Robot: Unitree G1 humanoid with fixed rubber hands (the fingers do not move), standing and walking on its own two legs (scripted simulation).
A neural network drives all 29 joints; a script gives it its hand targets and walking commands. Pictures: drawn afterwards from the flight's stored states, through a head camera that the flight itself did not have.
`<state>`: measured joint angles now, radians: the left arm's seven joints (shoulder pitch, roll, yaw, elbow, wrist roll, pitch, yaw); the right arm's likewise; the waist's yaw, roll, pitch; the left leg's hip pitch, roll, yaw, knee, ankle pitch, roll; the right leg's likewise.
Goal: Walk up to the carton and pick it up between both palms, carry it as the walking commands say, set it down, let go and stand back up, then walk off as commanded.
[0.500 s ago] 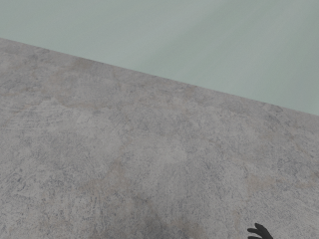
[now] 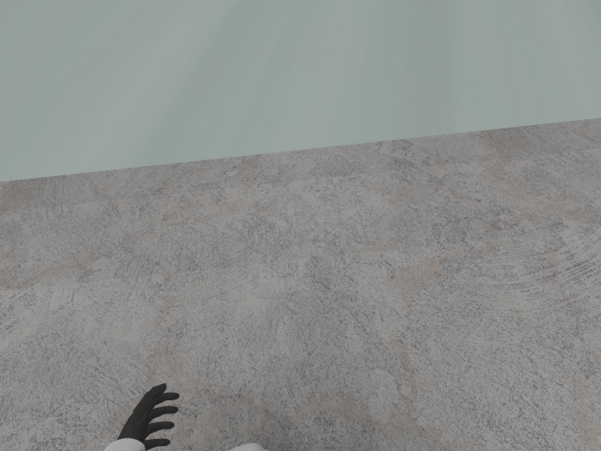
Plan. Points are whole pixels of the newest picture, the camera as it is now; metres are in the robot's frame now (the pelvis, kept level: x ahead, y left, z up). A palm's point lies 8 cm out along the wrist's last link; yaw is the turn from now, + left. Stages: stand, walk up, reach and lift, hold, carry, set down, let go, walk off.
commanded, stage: walk off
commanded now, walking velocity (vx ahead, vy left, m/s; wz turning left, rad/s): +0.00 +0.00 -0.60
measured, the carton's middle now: out of the picture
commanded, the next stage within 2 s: none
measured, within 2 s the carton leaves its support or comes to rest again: neither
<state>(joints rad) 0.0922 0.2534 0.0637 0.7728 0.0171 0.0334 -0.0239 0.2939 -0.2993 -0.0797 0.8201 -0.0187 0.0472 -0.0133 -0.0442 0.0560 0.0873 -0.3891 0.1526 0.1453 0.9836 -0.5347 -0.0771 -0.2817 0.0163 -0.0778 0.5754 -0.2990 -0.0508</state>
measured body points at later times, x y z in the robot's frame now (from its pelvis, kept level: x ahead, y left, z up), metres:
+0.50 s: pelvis -0.01 +0.04 +0.01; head +0.03 +0.06 +0.46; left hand +0.14 +0.29 -0.13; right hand +0.07 -0.25 -0.08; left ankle +0.02 +0.14 -0.73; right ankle -0.03 -0.08 -0.69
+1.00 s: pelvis -0.04 +0.01 +0.01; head -0.02 -0.04 +0.46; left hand +0.24 +0.14 -0.08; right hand -0.14 -0.27 -0.13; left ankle +0.04 +0.14 -0.66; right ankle -0.09 -0.07 -0.73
